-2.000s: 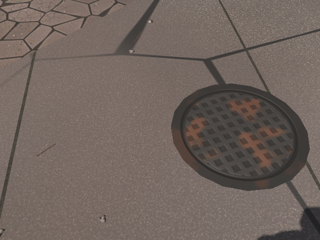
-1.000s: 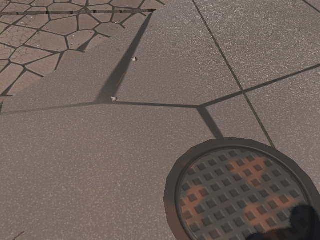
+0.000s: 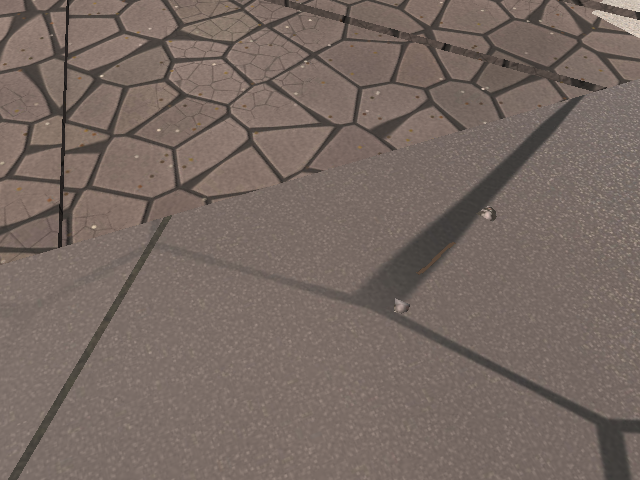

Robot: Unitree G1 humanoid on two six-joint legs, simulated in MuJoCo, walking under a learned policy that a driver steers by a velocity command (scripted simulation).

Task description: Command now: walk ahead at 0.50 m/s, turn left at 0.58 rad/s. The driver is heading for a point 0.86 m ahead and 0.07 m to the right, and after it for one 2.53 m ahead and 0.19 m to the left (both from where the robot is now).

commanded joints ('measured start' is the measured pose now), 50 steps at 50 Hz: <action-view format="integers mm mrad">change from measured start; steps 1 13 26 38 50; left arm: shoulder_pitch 32 -293 27 91 126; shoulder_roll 104 68 63 159 85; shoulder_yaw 33 9 7 24 30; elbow -74 -202 -105 -25 -100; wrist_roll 20 13 29 -11 -2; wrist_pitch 6 -8 5 71 186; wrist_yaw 3 -34 -39 -4 30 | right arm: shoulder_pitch -18 181 71 -127 -170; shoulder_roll -106 -129 -89 -77 -112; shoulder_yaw -20 -22 2 11 -4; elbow -85 -27 -76 -125 -114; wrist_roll -1 11 -10 -20 -40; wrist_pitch -25 -10 -21 -9 33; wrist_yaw -13 -53 -44 -44 -73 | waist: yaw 36 -84 -7 24 42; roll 30 111 -44 -95 179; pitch -115 -43 -76 -113 -131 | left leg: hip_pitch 177 243 -268 -55 45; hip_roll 263 239 169 89 356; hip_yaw -356 -339 -116 -60 -103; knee -268 -181 654 35 -232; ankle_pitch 245 155 -172 114 167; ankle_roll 200 110 -90 -105 125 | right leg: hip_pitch -156 -113 335 334 -40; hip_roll -54 60 -143 -99 40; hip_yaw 43 20 249 139 -25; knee -96 -714 -970 -855 -125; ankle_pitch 82 456 642 698 -56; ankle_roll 17 16 -226 -175 88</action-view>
